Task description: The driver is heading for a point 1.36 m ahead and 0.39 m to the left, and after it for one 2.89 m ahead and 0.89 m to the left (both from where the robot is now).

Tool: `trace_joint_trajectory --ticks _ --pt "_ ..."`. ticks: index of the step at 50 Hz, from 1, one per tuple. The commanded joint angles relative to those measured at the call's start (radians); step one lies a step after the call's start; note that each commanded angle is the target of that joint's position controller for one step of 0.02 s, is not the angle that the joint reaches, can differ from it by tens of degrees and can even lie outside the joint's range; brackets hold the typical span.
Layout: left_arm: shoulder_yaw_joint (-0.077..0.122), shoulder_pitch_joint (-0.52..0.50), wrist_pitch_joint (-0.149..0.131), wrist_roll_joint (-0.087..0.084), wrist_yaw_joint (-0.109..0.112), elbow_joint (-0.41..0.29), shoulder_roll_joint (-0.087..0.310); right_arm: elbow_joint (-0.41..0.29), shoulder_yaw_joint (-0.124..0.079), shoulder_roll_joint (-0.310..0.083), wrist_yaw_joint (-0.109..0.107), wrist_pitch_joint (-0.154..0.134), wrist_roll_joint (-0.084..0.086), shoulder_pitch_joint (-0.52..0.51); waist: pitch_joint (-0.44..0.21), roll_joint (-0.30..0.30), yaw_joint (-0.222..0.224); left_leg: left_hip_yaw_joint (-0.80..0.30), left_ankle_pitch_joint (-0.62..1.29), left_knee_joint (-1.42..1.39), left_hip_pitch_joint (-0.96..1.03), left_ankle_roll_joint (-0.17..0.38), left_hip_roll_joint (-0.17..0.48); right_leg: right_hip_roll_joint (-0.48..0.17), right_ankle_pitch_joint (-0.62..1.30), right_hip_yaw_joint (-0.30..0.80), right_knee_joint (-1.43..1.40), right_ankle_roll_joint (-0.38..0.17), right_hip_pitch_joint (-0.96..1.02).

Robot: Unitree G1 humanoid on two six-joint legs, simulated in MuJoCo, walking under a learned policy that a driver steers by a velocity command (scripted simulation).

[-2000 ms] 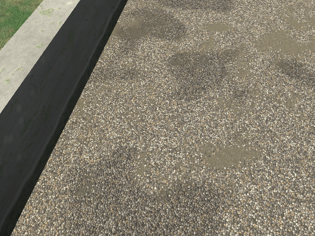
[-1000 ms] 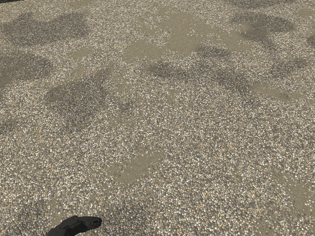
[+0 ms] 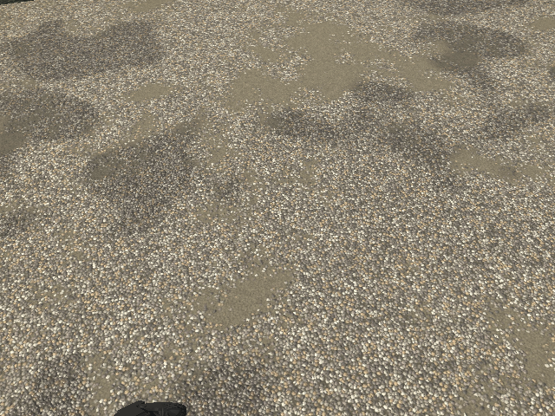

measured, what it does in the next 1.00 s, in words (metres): stands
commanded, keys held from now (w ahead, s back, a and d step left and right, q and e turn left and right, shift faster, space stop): w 1.00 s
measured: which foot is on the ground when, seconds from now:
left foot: down 0.00-1.00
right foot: down 0.00-1.00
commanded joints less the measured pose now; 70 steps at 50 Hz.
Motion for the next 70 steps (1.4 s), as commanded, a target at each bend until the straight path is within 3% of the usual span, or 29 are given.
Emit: trace_joint_trajectory --ticks 1,3,10,11,13,14,16,17,24,26,32,34,38,40,45,46,48,49,51,52,55,56,58,59,62,63,66,68,70 --pt "0.017 -0.136 -0.020 0.010 -0.012 -0.113 0.064 -0.107 -0.015 -0.069 -0.001 -0.007 0.007 -0.097 -0.008 0.003 0.013 -0.065 0.386 -0.070 0.047 0.014 0.063 -0.086 0.452 0.029 -0.079 -0.025 -0.084" --pt "0.020 -0.058 -0.023 0.000 0.002 -0.077 0.072 -0.088 -0.025 -0.074 -0.002 -0.016 -0.003 -0.037 -0.148 -0.001 -0.004 -0.038 0.230 -0.055 0.117 0.007 0.038 -0.084 0.334 0.063 -0.110 -0.030 -0.022" --pt "0.015 -0.136 -0.022 0.009 -0.014 -0.114 0.062 -0.113 -0.014 -0.066 -0.001 -0.010 0.007 -0.104 0.000 0.008 0.013 -0.069 0.377 -0.072 0.048 0.014 0.064 -0.087 0.432 0.033 -0.091 -0.024 -0.094" --pt "0.018 -0.066 -0.023 0.002 0.000 -0.083 0.066 -0.090 -0.023 -0.073 -0.002 -0.020 -0.001 -0.049 -0.120 0.006 0.000 -0.046 0.223 -0.066 0.110 0.012 0.042 -0.084 0.305 0.067 -0.119 -0.029 -0.037" --pt "0.016 -0.137 -0.025 0.010 -0.013 -0.112 0.061 -0.112 -0.016 -0.066 -0.003 -0.010 0.007 -0.104 -0.011 0.008 0.013 -0.067 0.382 -0.073 0.049 0.012 0.065 -0.087 0.446 0.030 -0.088 -0.025 -0.080" --pt "0.018 -0.069 -0.025 0.001 0.001 -0.083 0.063 -0.089 -0.023 -0.070 -0.003 -0.020 -0.001 -0.052 -0.129 0.007 0.001 -0.043 0.221 -0.066 0.111 0.011 0.040 -0.085 0.315 0.065 -0.116 -0.030 -0.027" --pt "0.015 -0.137 -0.024 0.008 -0.013 -0.112 0.058 -0.113 -0.014 -0.061 -0.002 -0.008 0.007 -0.109 -0.009 0.006 0.014 -0.063 0.374 -0.071 0.045 0.010 0.061 -0.089 0.450 0.030 -0.089 -0.025 -0.081" --pt "0.017 -0.070 -0.023 0.000 0.001 -0.083 0.061 -0.090 -0.022 -0.066 -0.002 -0.019 -0.002 -0.053 -0.130 0.002 0.001 -0.041 0.213 -0.064 0.110 0.009 0.038 -0.087 0.316 0.067 -0.118 -0.030 -0.027" --pt "0.013 -0.139 -0.024 0.009 -0.012 -0.113 0.055 -0.111 -0.014 -0.060 -0.002 -0.010 0.006 -0.104 -0.009 0.005 0.014 -0.064 0.368 -0.072 0.046 0.010 0.060 -0.092 0.447 0.034 -0.092 -0.028 -0.078" --pt "0.017 -0.057 -0.026 -0.001 0.002 -0.077 0.065 -0.089 -0.023 -0.065 -0.003 -0.018 -0.003 -0.039 -0.149 -0.006 -0.004 -0.038 0.214 -0.055 0.120 0.004 0.035 -0.088 0.328 0.067 -0.119 -0.032 -0.019" --pt "0.013 -0.135 -0.023 0.008 -0.013 -0.114 0.055 -0.111 -0.013 -0.059 -0.002 -0.009 0.006 -0.101 -0.001 0.007 0.014 -0.066 0.370 -0.072 0.045 0.010 0.061 -0.092 0.436 0.033 -0.096 -0.027 -0.086" --pt "0.017 -0.055 -0.029 0.001 0.001 -0.077 0.064 -0.086 -0.023 -0.067 -0.003 -0.020 -0.003 -0.031 -0.154 -0.003 -0.005 -0.041 0.222 -0.057 0.123 0.005 0.038 -0.087 0.324 0.065 -0.119 -0.033 -0.014" --pt "0.011 -0.138 -0.023 0.006 -0.013 -0.114 0.051 -0.112 -0.013 -0.059 -0.003 -0.009 0.007 -0.108 0.002 0.011 0.016 -0.062 0.360 -0.071 0.040 0.007 0.056 -0.095 0.445 0.033 -0.097 -0.028 -0.081" --pt "0.016 -0.057 -0.027 0.000 0.001 -0.077 0.062 -0.088 -0.022 -0.062 -0.003 -0.017 -0.003 -0.034 -0.150 -0.006 -0.005 -0.039 0.212 -0.056 0.119 0.003 0.036 -0.089 0.324 0.066 -0.121 -0.033 -0.017" --pt "0.011 -0.137 -0.023 0.006 -0.013 -0.115 0.052 -0.111 -0.012 -0.056 -0.003 -0.009 0.006 -0.104 0.004 0.006 0.015 -0.063 0.361 -0.071 0.041 0.007 0.058 -0.095 0.439 0.034 -0.099 -0.029 -0.087" --pt "0.015 -0.065 -0.024 0.001 0.001 -0.084 0.058 -0.087 -0.020 -0.063 -0.003 -0.019 -0.003 -0.043 -0.117 -0.002 0.000 -0.043 0.206 -0.064 0.107 0.007 0.038 -0.090 0.304 0.070 -0.127 -0.033 -0.035" --pt "0.012 -0.136 -0.028 0.009 -0.012 -0.113 0.053 -0.108 -0.013 -0.058 -0.004 -0.010 0.005 -0.095 -0.012 0.004 0.013 -0.064 0.369 -0.072 0.045 0.007 0.061 -0.093 0.449 0.031 -0.095 -0.030 -0.071" --pt "0.014 -0.067 -0.027 0.000 0.002 -0.084 0.056 -0.084 -0.021 -0.065 -0.004 -0.021 -0.003 -0.041 -0.128 -0.001 0.000 -0.042 0.206 -0.064 0.110 0.006 0.037 -0.090 0.313 0.069 -0.123 -0.035 -0.024" --pt "0.012 -0.137 -0.026 0.007 -0.012 -0.114 0.052 -0.109 -0.012 -0.056 -0.004 -0.009 0.005 -0.100 -0.008 0.004 0.015 -0.061 0.365 -0.070 0.042 0.006 0.058 -0.095 0.454 0.031 -0.095 -0.030 -0.074" --pt "0.014 -0.068 -0.026 -0.001 0.002 -0.084 0.055 -0.085 -0.020 -0.062 -0.004 -0.019 -0.003 -0.043 -0.126 -0.002 0.000 -0.040 0.203 -0.062 0.108 0.005 0.036 -0.092 0.315 0.070 -0.123 -0.035 -0.025" --pt "0.010 -0.139 -0.026 0.007 -0.012 -0.115 0.049 -0.108 -0.012 -0.055 -0.003 -0.009 0.005 -0.099 -0.008 0.004 0.014 -0.062 0.361 -0.070 0.042 0.006 0.057 -0.097 0.450 0.033 -0.096 -0.032 -0.074" --pt "0.014 -0.065 -0.025 0.000 0.002 -0.085 0.056 -0.085 -0.021 -0.065 -0.004 -0.019 -0.003 -0.043 -0.118 -0.002 0.001 -0.041 0.201 -0.061 0.105 0.005 0.034 -0.093 0.313 0.071 -0.127 -0.035 -0.031" --pt "0.011 -0.135 -0.027 0.008 -0.011 -0.114 0.051 -0.108 -0.012 -0.055 -0.004 -0.009 0.004 -0.095 -0.012 0.002 0.013 -0.063 0.365 -0.069 0.043 0.005 0.058 -0.096 0.453 0.031 -0.096 -0.032 -0.072" --pt "0.013 -0.066 -0.027 0.000 0.003 -0.084 0.055 -0.083 -0.020 -0.062 -0.004 -0.020 -0.003 -0.040 -0.128 -0.004 0.000 -0.041 0.202 -0.062 0.109 0.005 0.035 -0.092 0.315 0.070 -0.124 -0.036 -0.025" --pt "0.010 -0.138 -0.027 0.007 -0.012 -0.116 0.048 -0.107 -0.012 -0.055 -0.004 -0.010 0.005 -0.098 -0.007 0.005 0.014 -0.063 0.362 -0.070 0.042 0.006 0.057 -0.098 0.451 0.033 -0.096 -0.032 -0.073" --pt "0.013 -0.064 -0.025 0.000 0.002 -0.085 0.055 -0.084 -0.020 -0.065 -0.004 -0.019 -0.003 -0.042 -0.117 -0.001 0.001 -0.041 0.201 -0.061 0.105 0.005 0.033 -0.094 0.313 0.071 -0.127 -0.035 -0.031" --pt "0.010 -0.136 -0.027 0.008 -0.011 -0.116 0.048 -0.105 -0.012 -0.056 -0.004 -0.010 0.005 -0.096 -0.008 0.006 0.014 -0.064 0.366 -0.070 0.042 0.007 0.058 -0.098 0.451 0.032 -0.096 -0.033 -0.071" --pt "0.014 -0.054 -0.029 -0.001 0.003 -0.078 0.058 -0.083 -0.021 -0.061 -0.004 -0.018 -0.003 -0.031 -0.147 -0.008 -0.004 -0.039 0.210 -0.053 0.118 0.002 0.034 -0.092 0.328 0.066 -0.123 -0.036 -0.017" --pt "0.013 -0.102 -0.022 -0.006 0.006 -0.095 0.056 -0.086 -0.012 -0.047 -0.003 -0.020 -0.003 -0.051 -0.069 -0.022 -0.006 -0.038 0.165 -0.074 0.077 0.004 0.028 -0.098 0.283 0.082 -0.141 -0.039 -0.048"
